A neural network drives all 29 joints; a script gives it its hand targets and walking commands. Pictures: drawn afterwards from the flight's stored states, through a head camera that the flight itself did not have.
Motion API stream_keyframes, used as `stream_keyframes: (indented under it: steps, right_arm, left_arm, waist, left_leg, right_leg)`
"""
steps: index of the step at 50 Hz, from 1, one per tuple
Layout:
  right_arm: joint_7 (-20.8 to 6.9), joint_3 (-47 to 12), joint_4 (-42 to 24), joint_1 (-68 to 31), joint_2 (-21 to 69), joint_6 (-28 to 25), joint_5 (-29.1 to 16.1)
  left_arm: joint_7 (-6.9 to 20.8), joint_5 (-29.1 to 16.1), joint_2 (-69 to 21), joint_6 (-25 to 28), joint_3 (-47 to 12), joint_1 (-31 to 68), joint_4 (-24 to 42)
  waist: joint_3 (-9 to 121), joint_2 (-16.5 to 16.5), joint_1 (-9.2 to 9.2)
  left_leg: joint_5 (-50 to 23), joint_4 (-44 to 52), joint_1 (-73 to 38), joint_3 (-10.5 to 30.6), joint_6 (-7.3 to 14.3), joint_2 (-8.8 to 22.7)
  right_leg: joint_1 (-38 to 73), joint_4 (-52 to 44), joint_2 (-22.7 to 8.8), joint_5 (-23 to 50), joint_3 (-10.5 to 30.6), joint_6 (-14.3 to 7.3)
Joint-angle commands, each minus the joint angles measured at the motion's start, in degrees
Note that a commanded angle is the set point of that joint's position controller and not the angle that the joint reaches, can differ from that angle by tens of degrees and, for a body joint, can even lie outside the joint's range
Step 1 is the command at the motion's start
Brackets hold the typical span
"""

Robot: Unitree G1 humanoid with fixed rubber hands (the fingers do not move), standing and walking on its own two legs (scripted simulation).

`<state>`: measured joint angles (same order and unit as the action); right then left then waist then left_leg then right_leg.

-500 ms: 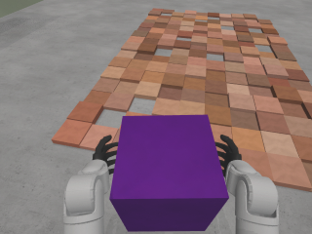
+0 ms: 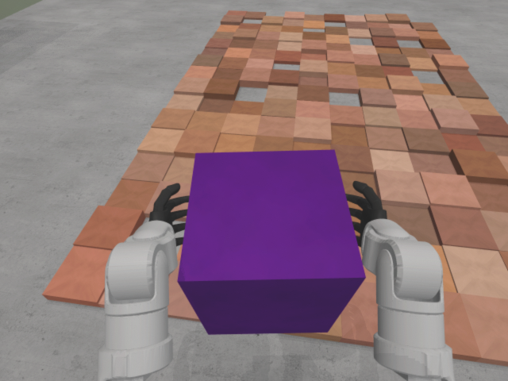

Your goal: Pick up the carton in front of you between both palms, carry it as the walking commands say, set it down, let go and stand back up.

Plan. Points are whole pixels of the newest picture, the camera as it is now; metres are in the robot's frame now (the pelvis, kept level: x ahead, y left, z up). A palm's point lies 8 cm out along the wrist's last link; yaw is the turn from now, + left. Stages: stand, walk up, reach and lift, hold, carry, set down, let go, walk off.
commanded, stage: carry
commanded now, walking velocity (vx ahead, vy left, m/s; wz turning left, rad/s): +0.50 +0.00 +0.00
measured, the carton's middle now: (266, 249) +0.33 +0.00 +0.05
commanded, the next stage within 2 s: none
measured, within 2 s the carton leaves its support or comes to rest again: neither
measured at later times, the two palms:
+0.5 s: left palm (190, 89) +0.71 +0.16 +0.13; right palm (320, 85) +0.71 -0.14 +0.13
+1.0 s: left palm (199, 18) +1.02 +0.16 +0.19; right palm (302, 11) +1.05 -0.14 +0.19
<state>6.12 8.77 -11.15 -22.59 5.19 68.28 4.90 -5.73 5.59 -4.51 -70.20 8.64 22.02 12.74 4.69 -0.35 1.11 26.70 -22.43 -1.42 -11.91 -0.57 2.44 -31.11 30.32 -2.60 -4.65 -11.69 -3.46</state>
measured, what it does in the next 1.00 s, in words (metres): climbs: right foot, then left foot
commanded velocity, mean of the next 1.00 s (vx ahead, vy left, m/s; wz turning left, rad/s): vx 0.50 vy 0.00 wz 0.00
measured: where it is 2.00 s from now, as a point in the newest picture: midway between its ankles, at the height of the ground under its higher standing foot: (246, 176)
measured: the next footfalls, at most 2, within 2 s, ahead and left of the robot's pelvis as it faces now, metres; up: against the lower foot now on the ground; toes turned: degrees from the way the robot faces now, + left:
right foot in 0.02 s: +0.19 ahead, -0.09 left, +0.00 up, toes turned -11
left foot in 0.48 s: +0.49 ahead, +0.08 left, +0.01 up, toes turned +6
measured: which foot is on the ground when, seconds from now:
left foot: down 0.00-0.04, up 0.06-0.46, down 0.48-0.92, up 0.94-1.00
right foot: up 0.00-0.00, down 0.02-0.50, up 0.52-0.84, down 0.86-1.00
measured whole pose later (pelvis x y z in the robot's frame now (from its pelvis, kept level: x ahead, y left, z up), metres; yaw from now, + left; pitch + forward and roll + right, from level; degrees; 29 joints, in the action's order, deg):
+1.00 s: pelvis +0.65 -0.01 +0.05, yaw +0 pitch +6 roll -3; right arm 7.5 18.5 3.3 -48.5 -2.1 75.3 2.3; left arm -7.7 5.7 -2.3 -74.7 13.6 47.7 -3.3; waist -2.8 -2.3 -4.6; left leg 23.0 -68.0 27.3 1.2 1.8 0.1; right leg -25.8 35.1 3.1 -9.9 -7.6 -16.6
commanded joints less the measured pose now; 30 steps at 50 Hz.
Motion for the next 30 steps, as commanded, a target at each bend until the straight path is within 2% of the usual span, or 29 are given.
stream_keyframes:
  steps: [1, 2, 3, 4, 6, 7, 8, 10, 13, 15, 20, 21, 22, 23, 24, 25, 26, 27, 28, 29, 30]
  right_arm:
    - [-13.11, -39.18, 3.85, -36.09, 45.72, 1.34, -23.66]
    - [-12.96, -38.93, 4.99, -38.24, 47.62, 1.66, -24.37]
    - [-12.88, -38.22, 5.87, -41.1, 48.68, 1.61, -24.38]
    - [-12.7, -38.07, 7.01, -43.87, 51.0, 1.12, -24.69]
    - [-12.53, -37.48, 7.37, -49.26, 55.27, -0.2, -26.01]
    - [-12.26, -37.39, 7.36, -51.02, 56.56, -0.88, -26.31]
    - [-11.84, -37.17, 7.18, -52.63, 57.3, -1.43, -26.4]
    - [-10.8, -36.62, 7.66, -53.84, 57.76, -2.21, -25.94]
    - [-9.56, -35.59, 8.87, -54.29, 56.98, -2.64, -24.64]
    - [-9.17, -35.33, 9.38, -54.73, 56.49, -2.5, -24.2]
    - [-8.94, -35.15, 6.43, -59.17, 54.74, -1.13, -24.44]
    - [-8.89, -34.98, 5.34, -60.0, 53.86, -0.52, -24.66]
    - [-8.92, -34.46, 4.92, -59.96, 52.82, 0.24, -24.75]
    - [-9.02, -33.8, 5.07, -58.99, 51.8, 0.97, -24.77]
    - [-9.38, -33.04, 4.59, -58.74, 50.69, 1.68, -24.86]
    - [-9.48, -32.37, 5.64, -59.47, 48.51, 2.17, -23.92]
    - [-9.73, -31.99, 7.38, -57.54, 49.21, 2.85, -24.85]
    - [-10.11, -32.22, 4.45, -59.39, 50.07, 3.34, -26.07]
    - [-10.44, -32.61, 1.14, -63.22, 51.31, 3.74, -27.55]
    - [-10.59, -33.19, -2.1, -66.52, 52.38, 4.14, -29.07]
    - [-10.62, -33.73, -4.56, -69.17, 52.77, 4.55, -29.98]
  left_arm:
    - [12.42, -22.99, -45.46, 0.57, -37.7, 35.03, -5.48]
    - [12.44, -22.83, -44.14, 0.63, -36.27, 36.93, -6.99]
    - [12.51, -23.47, -46.32, 1.01, -35.85, 38.07, -9.66]
    - [12.8, -25.04, -48.62, 1.49, -36.19, 41.59, -8.85]
    - [13.25, -28.41, -54.71, 2.79, -37.9, 50.22, -6.62]
    - [13.3, -29.77, -56.6, 3.41, -38.74, 54.31, -5.51]
    - [13.25, -30.84, -57.74, 3.97, -38.95, 57.37, -4.91]
    - [13.05, -31.82, -58.59, 4.59, -38.52, 59.77, -5.02]
    - [12.75, -31.6, -58.15, 4.61, -37.08, 60.0, -6.85]
    - [12.64, -30.97, -57.55, 4.27, -36.19, 59.45, -8.07]
    - [12.17, -29.82, -55.56, 2.8, -35.16, 61.74, -6.56]
    - [11.88, -29.68, -54.83, 2.3, -35.05, 62.47, -5.59]
    - [11.54, -29.38, -53.96, 1.63, -34.78, 62.51, -5.19]
    - [11.23, -29.06, -53.07, 0.84, -34.52, 62.52, -5.06]
    - [10.99, -28.48, -52.03, 0.17, -34.38, 62.6, -4.99]
    - [10.81, -28.3, -52.22, -0.92, -33.89, 63.28, -4.64]
    - [10.51, -27.7, -50.78, -1.84, -33.38, 63.34, -4.72]
    - [10.16, -27.22, -50.94, -2.18, -32.92, 64.92, -3.75]
    - [9.66, -26.67, -50.69, -2.38, -31.88, 67.08, -2.27]
    - [9.1, -25.69, -50.32, -2.61, -30.85, 67.73, -1.07]
    - [8.51, -24.46, -49.72, -2.93, -29.96, 67.63, -0.06]
  waist:
    - [18.24, -1.76, -3.78]
    - [23.63, 11.17, -4.25]
    - [22.65, 19.56, -5.65]
    - [21.6, 15.41, -4.42]
    - [20.63, 3.42, -4.34]
    - [20.84, 2.67, -3.66]
    - [21.84, 3.97, -3.51]
    - [22.71, 5.33, -3.43]
    - [22.06, 5.97, -4.25]
    - [21.16, 6.5, -4.99]
    - [18.96, 8.87, -5.8]
    - [18.86, 9.18, -5.05]
    - [20.05, 9.81, -3.11]
    - [23.75, 8.28, 0.66]
    - [27.31, 3.78, 3.12]
    - [37.85, -13.15, 2.93]
    - [40.06, -19.41, 4.92]
    - [36.66, -15.0, 4.81]
    - [32.95, -8.31, 4.93]
    - [29.59, -4.77, 4.53]
    - [29.48, -3.76, 4.05]
  left_leg:
    - [-35.09, -23.03, 10.66, -1.03, 2.92, 6.19]
    - [-17.96, -41.6, 26.45, 1.01, 0.26, 0.5]
    - [1.88, -51.37, 40.11, 6.75, 0.47, -5.22]
    - [1.03, -57.6, 43.89, 11.37, 2.44, -1.3]
    - [-5.14, -55.68, 44.1, 13.14, 3.99, 2.14]
    - [-7.44, -52.65, 42.58, 13.3, 3.98, 3.2]
    - [-8.68, -51.02, 41.22, 12.43, 3.79, 3.11]
    - [-9.27, -48.25, 41.98, 11.04, 3.34, 2.35]
    - [-10.38, -40.56, 47.17, 8.99, 2.74, 1.9]
    - [-12.82, -34.49, 49.17, 7.68, 2.74, 1.47]
    - [-22.38, -16.07, 41.82, 2.33, 4.28, -2.56]
    - [-23.26, -11.7, 36.96, 1.02, 4.94, -4.0]
    - [-24.57, -8.48, 29.29, 0.32, 5.72, -5.39]
    - [-28.97, -3.24, 15.75, -1.21, 5.94, -6.78]
    - [-26.94, -4.55, 0.64, 3.52, 5.85, -2.8]
    - [-38.49, -11.72, -20.34, 29.03, 14.62, 15.31]
    - [-36.11, -5.19, -28.42, 42.84, 19.87, 17.95]
    - [-34.97, -4.05, -27.57, 40.58, 18.83, 16.73]
    - [-38.93, -5.73, -24.62, 35.68, 16.26, 15.43]
    - [-44.06, -6.34, -21.02, 31.03, 14.59, 14.03]
    - [-41.27, -5.17, -18.37, 28.94, 13.59, 13.26]
  right_leg:
    - [30.96, -2.23, 0.31, -6.86, 1.46, -0.79]
    - [43.23, -7.65, -16.97, -18.87, 30.31, -7.71]
    - [47.75, -15.58, -20.46, -16.84, 45.19, -11.9]
    - [46.37, -13.9, -20.25, -10.96, 39.63, -11.76]
    - [39.69, -10.19, -16.97, 0.6, 28.98, -8.96]
    - [36.67, -10.24, -15.85, 2.45, 24.87, -7.71]
    - [35.65, -10.32, -14.94, 3.32, 21.96, -7.1]
    - [35.83, -10.33, -14.02, 5.7, 18.72, -7.72]
    - [39.54, -8.72, -13.15, 12.55, 15.64, -8.86]
    - [41.91, -7.16, -12.03, 18.0, 13.87, -8.84]
    - [42.9, -2.83, -8.76, 29.37, 7.8, -6.11]
    - [41.7, -1.17, -8.18, 33.51, 6.32, -4.89]
    - [40.08, 2.69, -8.18, 38.84, 5.17, -3.37]
    - [36.34, 11.47, -6.69, 38.69, 1.73, -0.96]
    - [25.43, 20.82, -4.73, 24.23, 3.18, 0.25]
    - [8.29, 36.51, -0.39, -3.78, 6.14, 2.82]
    - [-5.65, 49.54, 6.86, -26.53, 10.09, 3.65]
    - [-12.94, 53.78, 5.14, -26.09, 12.99, 2.37]
    - [-15.67, 52.89, 3.49, -23.88, 13.84, 1.8]
    - [-16.94, 49.64, 2.59, -21.57, 13.39, 1.23]
    - [-15.69, 46.45, 1.65, -19.72, 13.67, 0.89]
